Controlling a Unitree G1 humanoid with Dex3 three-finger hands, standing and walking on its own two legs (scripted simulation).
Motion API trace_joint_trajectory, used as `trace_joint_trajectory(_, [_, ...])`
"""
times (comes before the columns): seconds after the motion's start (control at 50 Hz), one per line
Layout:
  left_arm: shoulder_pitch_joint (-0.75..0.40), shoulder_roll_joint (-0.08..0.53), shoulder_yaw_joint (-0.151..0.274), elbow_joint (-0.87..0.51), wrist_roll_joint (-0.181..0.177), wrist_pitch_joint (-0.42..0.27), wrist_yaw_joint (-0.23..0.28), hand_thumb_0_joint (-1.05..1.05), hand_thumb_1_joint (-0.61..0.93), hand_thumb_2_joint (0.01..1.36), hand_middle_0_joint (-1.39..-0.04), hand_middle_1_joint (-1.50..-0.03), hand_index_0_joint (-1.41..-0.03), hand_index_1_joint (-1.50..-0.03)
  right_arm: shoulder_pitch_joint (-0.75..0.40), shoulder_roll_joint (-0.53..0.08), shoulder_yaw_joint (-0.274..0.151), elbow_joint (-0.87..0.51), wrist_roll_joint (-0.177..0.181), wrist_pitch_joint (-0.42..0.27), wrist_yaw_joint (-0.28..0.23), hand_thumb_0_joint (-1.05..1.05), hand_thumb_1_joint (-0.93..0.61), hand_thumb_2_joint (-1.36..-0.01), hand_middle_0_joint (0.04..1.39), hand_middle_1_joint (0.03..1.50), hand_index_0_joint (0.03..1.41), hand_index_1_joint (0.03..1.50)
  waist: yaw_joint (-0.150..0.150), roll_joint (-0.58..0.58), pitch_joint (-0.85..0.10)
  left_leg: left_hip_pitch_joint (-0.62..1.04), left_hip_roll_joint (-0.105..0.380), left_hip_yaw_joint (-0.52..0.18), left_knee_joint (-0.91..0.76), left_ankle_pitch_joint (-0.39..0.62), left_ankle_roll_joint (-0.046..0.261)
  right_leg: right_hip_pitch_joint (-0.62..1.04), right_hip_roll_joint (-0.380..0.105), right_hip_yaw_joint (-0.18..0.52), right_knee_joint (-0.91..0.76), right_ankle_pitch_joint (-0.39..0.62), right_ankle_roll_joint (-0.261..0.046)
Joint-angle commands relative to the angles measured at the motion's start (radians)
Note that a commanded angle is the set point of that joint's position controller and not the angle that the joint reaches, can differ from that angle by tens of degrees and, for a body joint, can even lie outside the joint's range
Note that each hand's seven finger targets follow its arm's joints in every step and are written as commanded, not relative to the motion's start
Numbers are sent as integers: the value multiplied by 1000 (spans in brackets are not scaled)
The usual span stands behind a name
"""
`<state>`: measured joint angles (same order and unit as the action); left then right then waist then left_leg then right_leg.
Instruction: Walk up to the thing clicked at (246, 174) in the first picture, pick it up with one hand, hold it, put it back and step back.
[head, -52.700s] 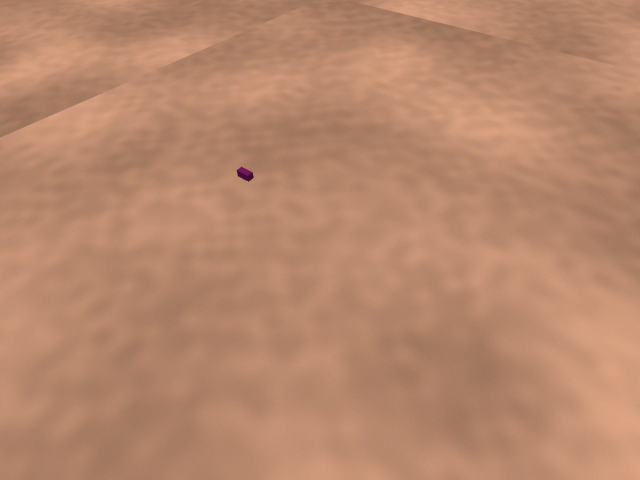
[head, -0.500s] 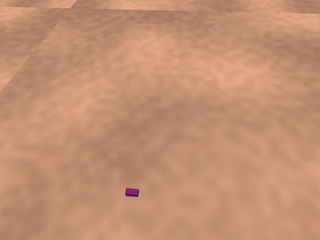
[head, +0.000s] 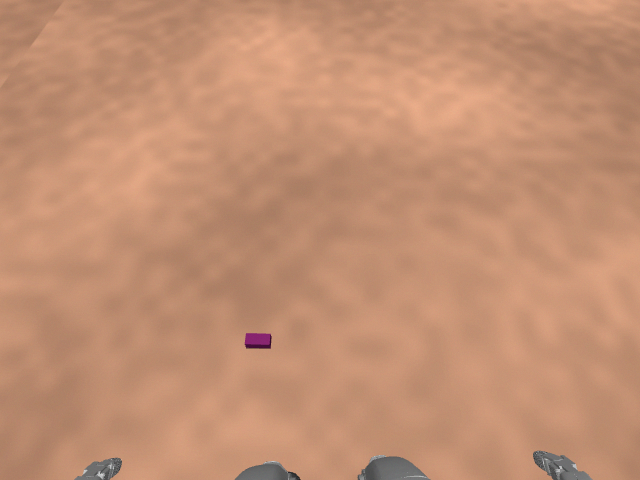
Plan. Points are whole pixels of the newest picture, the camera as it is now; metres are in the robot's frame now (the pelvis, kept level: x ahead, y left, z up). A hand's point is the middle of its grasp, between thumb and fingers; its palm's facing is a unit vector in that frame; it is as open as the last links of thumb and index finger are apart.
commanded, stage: step back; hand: left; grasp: from above
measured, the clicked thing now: (258, 340) +0.53 +0.19 -0.74
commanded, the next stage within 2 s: none
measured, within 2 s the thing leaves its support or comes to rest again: neither
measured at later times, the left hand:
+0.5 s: hand out of the picture +0.00 +0.27 -0.15, palm faces +0.02 -0.93 -0.36, open 7.4 cm
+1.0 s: hand out of the picture -0.19 +0.23 -0.13, palm faces -0.05 -0.91 -0.42, open 7.4 cm
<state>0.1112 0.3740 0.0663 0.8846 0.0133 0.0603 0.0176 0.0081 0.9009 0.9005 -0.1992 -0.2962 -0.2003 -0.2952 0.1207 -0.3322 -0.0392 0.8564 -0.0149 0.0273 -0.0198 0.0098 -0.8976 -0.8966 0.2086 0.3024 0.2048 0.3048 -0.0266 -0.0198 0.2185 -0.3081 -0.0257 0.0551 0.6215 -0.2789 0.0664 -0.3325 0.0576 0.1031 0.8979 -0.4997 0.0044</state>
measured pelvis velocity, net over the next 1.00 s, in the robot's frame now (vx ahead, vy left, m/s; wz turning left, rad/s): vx -0.28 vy -0.04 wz -0.05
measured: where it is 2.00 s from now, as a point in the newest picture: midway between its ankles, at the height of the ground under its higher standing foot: outside the picture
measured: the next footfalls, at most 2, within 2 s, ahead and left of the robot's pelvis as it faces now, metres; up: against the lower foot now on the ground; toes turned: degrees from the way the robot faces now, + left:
right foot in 0.08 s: +0.01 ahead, -0.12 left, +0.00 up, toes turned +3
left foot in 0.42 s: -0.10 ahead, +0.12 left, +0.00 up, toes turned -1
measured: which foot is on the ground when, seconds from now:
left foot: down 0.00-0.10, up 0.12-0.40, down 0.42-0.88, up 0.90-1.00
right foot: up 0.00-0.06, down 0.08-0.46, up 0.48-0.82, down 0.84-1.00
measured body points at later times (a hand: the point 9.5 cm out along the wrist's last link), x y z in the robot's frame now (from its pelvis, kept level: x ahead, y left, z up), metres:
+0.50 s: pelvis -0.13 +0.01 +0.00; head -0.06 +0.03 +0.44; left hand +0.00 +0.32 -0.13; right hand -0.03 -0.30 -0.12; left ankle -0.14 +0.12 -0.73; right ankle -0.04 -0.12 -0.71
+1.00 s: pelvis -0.28 -0.04 +0.00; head -0.23 -0.06 +0.45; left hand -0.19 +0.27 -0.10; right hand -0.17 -0.36 -0.12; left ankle -0.24 +0.12 -0.65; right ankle -0.26 -0.15 -0.73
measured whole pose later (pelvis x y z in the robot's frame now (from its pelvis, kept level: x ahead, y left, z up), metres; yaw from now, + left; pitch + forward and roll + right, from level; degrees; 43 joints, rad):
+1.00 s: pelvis -0.28 -0.04 +0.00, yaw -3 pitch -3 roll +2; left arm 0.23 0.35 0.07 0.82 0.04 0.05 -0.01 0.01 0.90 0.90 -0.20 -0.30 -0.20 -0.30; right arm 0.13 -0.41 -0.05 0.84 0.01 0.06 -0.03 0.01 -0.90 -0.90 0.21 0.30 0.20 0.30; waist 0.03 0.02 0.15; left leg -0.50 -0.09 -0.12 1.10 -0.50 0.00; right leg -0.28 -0.01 0.07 0.65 -0.32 -0.02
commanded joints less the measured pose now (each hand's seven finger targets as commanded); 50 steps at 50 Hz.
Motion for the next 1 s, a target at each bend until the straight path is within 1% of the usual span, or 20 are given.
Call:
trace_joint_trajectory(0.0, [79,168,61,-63,9,-43,6,0,900,900,-200,-300,-200,-300,5,-291,-81,-75,2,-11,-14,0,-900,-900,200,300,200,300,13,126,-288,183,260,-277,-83,426,142,51,-34,-59,-255,117,-24])
trace_joint_trajectory(0.04, [144,167,65,-38,14,-50,4,0,900,900,-200,-300,-200,-300,-25,-283,-75,-77,12,-3,-8,0,-900,-900,200,300,200,300,42,104,-294,68,221,-249,-44,286,86,193,-37,-61,-427,308,-53])
trace_joint_trajectory(0.06, [151,207,73,-48,21,-56,4,0,900,900,-200,-300,-200,-300,-26,-265,-69,-85,19,-3,-5,0,-900,-900,200,300,200,300,43,14,-304,-21,165,-210,14,167,43,237,-116,62,-443,396,-93])
trace_joint_trajectory(0.08, [127,256,85,-65,25,-59,2,0,900,900,-200,-300,-200,-300,-33,-233,-56,-92,25,-3,-2,0,-900,-900,200,300,200,300,41,-131,-270,-149,43,-144,148,-27,-19,236,-258,268,-503,441,-176])
trace_joint_trajectory(0.1, [63,337,97,-96,20,-56,0,0,900,900,-200,-300,-200,-300,-50,-225,-64,-89,23,5,-10,0,-900,-900,200,300,200,300,70,-276,-218,-127,-78,-105,408,-334,-54,51,-454,465,-582,502,-344])
trace_joint_trajectory(0.12, [13,323,98,-132,25,-62,4,0,900,900,-200,-300,-200,-300,-16,-251,-72,-69,18,7,-12,0,-900,-900,200,300,200,300,51,-221,-173,-80,-54,-204,548,-359,-67,-39,-474,489,-573,564,-359])
trace_joint_trajectory(0.2, [-41,220,80,-155,16,-59,14,0,900,900,-200,-300,-200,-300,52,-227,-53,-26,24,0,-6,0,-900,-900,200,300,200,300,12,-95,-176,-127,-111,-214,599,-232,-71,40,-271,149,-488,667,-227])
trace_joint_trajectory(0.34, [68,223,72,-172,22,-33,13,0,900,900,-200,-300,-200,-300,71,-212,-45,-57,13,-21,-11,0,-900,-900,200,300,200,300,66,-188,-312,-93,-5,-98,38,-209,-81,343,-260,127,-355,748,-205])
trace_joint_trajectory(0.4, [32,221,61,-198,0,-10,2,0,900,900,-200,-300,-200,-300,143,-226,-65,-34,-11,-34,-12,0,-900,-900,200,300,200,300,19,-143,-333,123,27,-107,-264,155,-52,187,-207,84,-236,632,-119])
trace_joint_trajectory(0.42, [54,178,53,-208,-4,-7,-1,0,900,900,-200,-300,-200,-300,122,-299,-87,-44,-27,-37,-12,0,-900,-900,200,300,200,300,32,21,-344,238,184,-315,-264,276,-4,2,-114,39,-140,413,-69])
trace_joint_trajectory(0.44, [42,155,51,-210,-7,-8,4,0,900,900,-200,-300,-200,-300,68,-383,-102,-60,-33,-33,-6,0,-900,-900,200,300,200,300,37,206,-293,278,353,-517,-277,432,92,-205,63,-18,4,-43,-34])
trace_joint_trajectory(0.46, [-23,197,67,-213,10,-9,22,0,900,900,-200,-300,-200,-300,77,-433,-111,-71,-23,-30,-3,0,-900,-900,200,300,200,300,-41,254,-260,62,460,-576,-286,415,230,-122,41,84,168,-187,-16])
trace_joint_trajectory(0.48, [-46,222,75,-200,16,-12,22,0,900,900,-200,-300,-200,-300,44,-399,-103,-68,-22,-36,-6,0,-900,-900,200,300,200,300,-28,213,-208,-5,450,-580,-297,390,248,-104,21,105,279,-138,-17])
trace_joint_trajectory(0.54, [101,192,74,-154,-10,-9,5,0,900,900,-200,-300,-200,-300,-70,-290,-70,-100,-20,-39,-16,0,-900,-900,200,300,200,300,80,148,-205,139,245,-246,-192,543,113,-206,67,118,358,22,-30])
trace_joint_trajectory(0.7, [86,183,74,-170,7,-22,2,0,900,900,-200,-300,-200,-300,57,-297,-87,-110,-8,-35,-26,0,-900,-900,200,300,200,300,-11,188,-263,301,319,-288,-123,566,203,-160,-14,41,78,-29,34])
trace_joint_trajectory(0.8, [207,170,77,-96,11,-37,-11,0,900,900,-200,-300,-200,-300,-21,-322,-89,-139,-3,-7,-15,0,-900,-900,200,300,200,300,47,202,-324,121,227,-201,-18,353,116,148,-39,-94,-445,234,-15])
trace_joint_trajectory(0.84, [223,238,96,-88,29,-45,-12,0,900,900,-200,-300,-200,-300,-21,-266,-70,-151,16,1,-9,0,-900,-900,200,300,200,300,52,63,-310,-96,118,-176,89,116,17,260,-115,71,-482,329,-64])
trace_joint_trajectory(0.86, [206,323,117,-110,32,-45,-14,0,900,900,-200,-300,-200,-300,-13,-213,-55,-168,22,1,-14,0,-900,-900,200,300,200,300,57,-194,-260,-292,-49,-129,262,-216,-45,234,-304,338,-534,319,-146])
trace_joint_trajectory(0.88, [121,414,126,-155,38,-41,-9,0,900,900,-200,-300,-200,-300,-55,-247,-75,-168,13,4,-35,0,-900,-900,200,300,200,300,106,-303,-210,-209,-57,-185,498,-379,-69,-35,-473,494,-593,352,-309])
trace_joint_trajectory(0.98, [-39,238,91,-193,31,-45,3,0,900,900,-200,-300,-200,-300,87,-231,-57,-76,20,-4,-25,0,-900,-900,200,300,200,300,1,-147,-179,-179,-110,-210,628,-196,-73,14,-241,92,-462,560,-182])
